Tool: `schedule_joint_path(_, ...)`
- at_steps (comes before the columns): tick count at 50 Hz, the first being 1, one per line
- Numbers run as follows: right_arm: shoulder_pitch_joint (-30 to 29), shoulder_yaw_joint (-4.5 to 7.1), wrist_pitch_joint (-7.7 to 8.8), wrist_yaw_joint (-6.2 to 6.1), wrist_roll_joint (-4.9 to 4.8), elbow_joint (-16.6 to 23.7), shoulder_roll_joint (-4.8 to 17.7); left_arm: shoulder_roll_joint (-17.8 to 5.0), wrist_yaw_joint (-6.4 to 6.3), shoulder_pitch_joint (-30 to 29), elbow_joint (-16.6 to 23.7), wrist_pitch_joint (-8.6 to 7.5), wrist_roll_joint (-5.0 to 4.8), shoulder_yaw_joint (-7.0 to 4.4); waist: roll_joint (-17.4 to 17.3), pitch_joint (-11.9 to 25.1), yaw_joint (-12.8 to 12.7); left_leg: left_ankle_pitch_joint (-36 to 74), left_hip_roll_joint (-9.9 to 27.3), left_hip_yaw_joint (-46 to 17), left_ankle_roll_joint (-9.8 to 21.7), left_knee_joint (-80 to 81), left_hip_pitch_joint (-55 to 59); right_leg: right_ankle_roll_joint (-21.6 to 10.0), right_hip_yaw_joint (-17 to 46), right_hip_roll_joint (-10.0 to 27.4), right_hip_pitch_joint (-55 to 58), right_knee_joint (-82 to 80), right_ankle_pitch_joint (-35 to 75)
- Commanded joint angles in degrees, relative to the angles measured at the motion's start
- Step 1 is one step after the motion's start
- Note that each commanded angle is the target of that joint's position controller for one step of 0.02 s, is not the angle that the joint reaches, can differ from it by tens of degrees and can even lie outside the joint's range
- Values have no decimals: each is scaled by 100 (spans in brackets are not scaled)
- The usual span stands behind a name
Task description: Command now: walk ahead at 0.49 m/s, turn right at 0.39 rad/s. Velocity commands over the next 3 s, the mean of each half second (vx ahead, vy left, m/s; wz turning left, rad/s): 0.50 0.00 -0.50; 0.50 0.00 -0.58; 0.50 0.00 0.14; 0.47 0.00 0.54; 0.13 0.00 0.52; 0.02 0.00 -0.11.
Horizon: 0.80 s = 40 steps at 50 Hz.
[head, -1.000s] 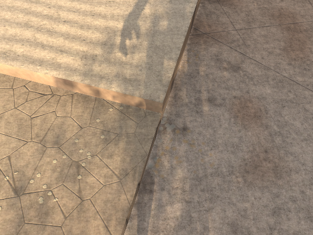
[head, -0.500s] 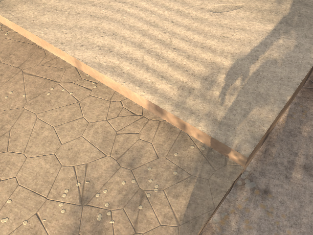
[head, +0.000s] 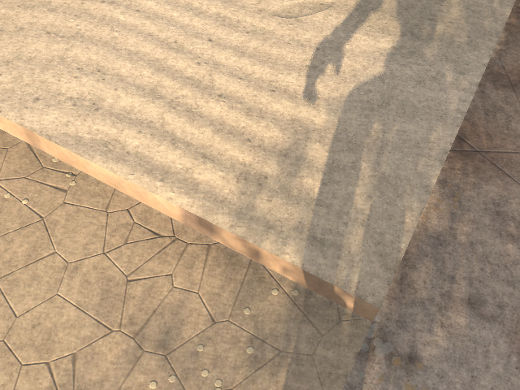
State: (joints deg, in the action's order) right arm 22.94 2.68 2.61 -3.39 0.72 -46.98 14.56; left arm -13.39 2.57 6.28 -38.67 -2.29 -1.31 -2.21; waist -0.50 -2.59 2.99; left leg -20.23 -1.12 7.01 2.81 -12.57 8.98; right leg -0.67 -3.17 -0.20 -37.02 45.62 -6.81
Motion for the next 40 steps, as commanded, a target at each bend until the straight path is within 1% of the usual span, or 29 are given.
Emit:
schedule_joint_path(1, 619, 285, -85, -174, -122, 78, 1328, -585, 49, 53, 547, 9, -9, -258, -865, 690, -401, 10653, 1301, -544, -460, -2545, 433, -306, -761, -747, 1403, -1589, -53)
schedule_joint_path(2, 164, 283, -53, -146, -189, 195, 1356, -729, 19, 965, 281, 41, -5, -380, -853, 834, -973, 9713, 1112, -444, -505, -3634, -186, -594, -385, -515, 2671, -2874, 1118)
schedule_joint_path(3, -465, 232, 73, -71, -95, 449, 1144, -1007, -64, 2124, -226, 84, 49, -443, 293, 870, -1511, 3172, 338, -353, -684, -6326, -2714, -1177, 734, 393, 5023, -3179, 2558)
schedule_joint_path(4, -538, -55, 302, 100, 144, 658, 206, -1323, -200, 2611, -433, 93, 170, -367, 1360, 1677, -1333, -2075, -8, -724, -563, -8750, -5232, -1604, 1735, 1562, 7080, -1389, 5632)
schedule_joint_path(5, -371, -118, 451, 251, -243, 709, 161, -1345, -273, 3063, -561, 48, 356, -376, 584, 2539, -1467, -2216, 16, -1462, -622, -10243, -6499, -2682, 2817, 2761, 7793, -1095, 5782)
schedule_joint_path(6, -983, -78, 431, 186, -464, 1056, 373, -1237, -317, 3241, -757, 94, 216, -451, 580, 2344, -1660, -1833, 328, -1512, -817, -10823, -7370, -2532, 3074, 2498, 7686, -1677, 3768)
schedule_joint_path(7, -1429, -175, 415, 121, -493, 1587, 273, -1141, -360, 3140, -808, 51, 100, -426, 966, 1727, -1575, -2177, 466, -1724, -809, -10997, -8251, -2267, 3428, 2315, 7308, -2094, 1568)
schedule_joint_path(9, -1488, -445, 282, 253, -277, 1978, -165, -519, -432, 1996, -655, -16, 16, -108, 429, 258, -525, -2566, 624, -1841, -365, -11410, -8643, -1716, 3376, 2245, 4654, -2756, -410)
schedule_joint_path(10, -1375, -500, 243, 384, -139, 2081, -81, -510, -436, 906, -364, -79, -85, -9, 19, -362, 168, -2199, 850, -1555, -281, -9978, -7829, -1455, 2835, 1954, 2572, -3451, -1208)
schedule_joint_path(11, -1186, -512, 234, 416, -82, 2158, 61, -829, -446, -228, -27, -116, -82, -33, -73, -1046, 711, -1623, 973, -1230, -327, -8189, -6645, -1266, 2254, 1480, 452, -4092, -1558)
schedule_joint_path(12, -858, -472, 243, 355, 75, 2044, 133, -1315, -449, -686, 205, -211, 21, -182, -105, -955, 930, -483, 795, -808, -501, -7051, -4807, -1243, 1621, 879, -1136, -4325, -1138)
schedule_joint_path(13, -491, -428, 250, 289, 198, 1865, 135, -1612, -408, -588, 251, -304, 30, -342, -204, -487, 966, 459, 684, -627, -602, -5982, -2904, -1100, 1018, 387, -1915, -4155, -649)
schedule_joint_path(14, -568, -369, 233, 219, 200, 1796, 149, -1703, -354, 3, 109, -356, -30, -462, -50, -17, 689, 749, 518, -382, -688, -5750, -2245, -1219, 1130, 532, -1496, -4177, -145)
schedule_joint_path(16, -104, -166, 205, 58, 7, 1745, 480, -1616, -305, 454, -93, -284, -142, -464, 472, 574, 835, 473, 229, -322, -628, -4646, -2134, -934, 1320, 601, 519, -3170, 1432)
schedule_joint_path(17, 459, -3, 216, 29, -65, 1581, 739, -1387, -275, 573, -117, -212, -98, -390, 488, 961, 1090, 377, -48, -58, -571, -4112, -1917, -673, 1249, 486, 1386, -2034, 2726)
schedule_joint_path(18, 903, 115, 220, 63, -9, 1457, 1005, -974, -258, 644, -18, -184, -42, -283, 25, 1207, 1199, 466, 5, -400, -402, -3529, -1640, -381, 1197, 239, 1669, -535, 2946)
schedule_joint_path(19, 746, 219, 202, 63, 74, 1561, 1760, 23, -276, 1340, 241, -190, 82, -68, -2789, 1321, 431, -81, 1751, -3794, 466, -1509, -1335, -30, 979, -665, 483, 2098, -1313)
schedule_joint_path(20, 488, 131, 279, 95, 146, 1781, 1469, -279, -143, 1982, 94, -209, -81, -158, -2663, 2003, 95, -2300, 2469, -6948, 1150, 139, -1341, 61, 1905, -894, -24, 4015, -1874)
schedule_joint_path(21, -171, 51, 313, 156, -71, 1868, 1071, -550, -120, 1748, 104, -118, -185, -247, -1533, 1096, -137, -4256, 2567, -6777, 1098, 248, -1841, 53, 1612, -489, -751, 4806, -1504)
schedule_joint_path(22, -433, 4, 267, 216, -210, 1654, 825, -481, -171, 1277, 300, -26, -142, -188, -1094, 329, -205, -4296, 2428, -5787, 922, -36, -2419, -7, 1024, -105, -1140, 5029, -1250)
schedule_joint_path(23, -573, -13, 252, 252, -108, 1451, 633, -442, -238, 1031, 381, 61, -50, -168, -637, -12, -294, -3416, 2264, -4615, 714, -430, -2998, -105, 782, 162, -1066, 4998, -946)
schedule_joint_path(24, -696, -25, 282, 287, 18, 1312, 478, -507, -233, 1048, 412, 126, -40, -226, -503, -83, -424, -2396, 1941, -3470, 456, -592, -3461, -129, 798, 294, -644, 4591, -670)
schedule_joint_path(26, -675, 51, 331, 258, 15, 1132, 487, -538, -199, 991, 447, 205, -45, -282, -629, -3, -406, -1121, 1560, -2020, 283, -507, -3343, -27, 735, 296, -175, 3883, -387)
schedule_joint_path(28, -439, 107, 359, 191, -13, 958, 555, -507, -199, 536, 591, 227, 32, -274, -647, 12, -167, -265, 1513, -1272, 443, -336, -2711, 94, 490, 331, -296, 3046, -349)
schedule_joint_path(30, -169, 165, 375, 128, 28, 816, 593, -423, -186, 148, 708, 212, 46, -244, -523, 90, 6, 235, 1655, -1048, 573, -241, -2076, 111, 499, 392, -507, 2436, -286)
schedule_joint_path(33, -192, 269, 258, 50, -38, 710, 836, -181, -104, -187, 870, 188, -5, -126, -427, 122, 53, 549, 1872, -632, 610, 43, -1598, 108, 414, 458, -319, 901, -672)
schedule_joint_path(35, -405, 357, 250, 48, -112, 717, 1107, -278, -38, -269, 892, 162, 37, -147, -472, 183, 3, 633, 2046, -379, 593, 147, -1509, 64, 237, 495, 106, 474, -484)
schedule_joint_path(38, -526, 413, 225, 137, -216, 636, 1208, -442, 10, -366, 902, 223, 23, -188, -524, -183, 37, 467, 2141, -91, 538, 238, -1361, -153, -8, 502, 299, -125, -580)
schedule_joint_path(40, -566, 437, 150, 209, -247, 561, 1273, -475, 24, -349, 953, 265, 35, -212, -445, -227, -16, 1207, 2167, 107, 515, -101, -1125, -393, -217, 391, 509, -388, -933)
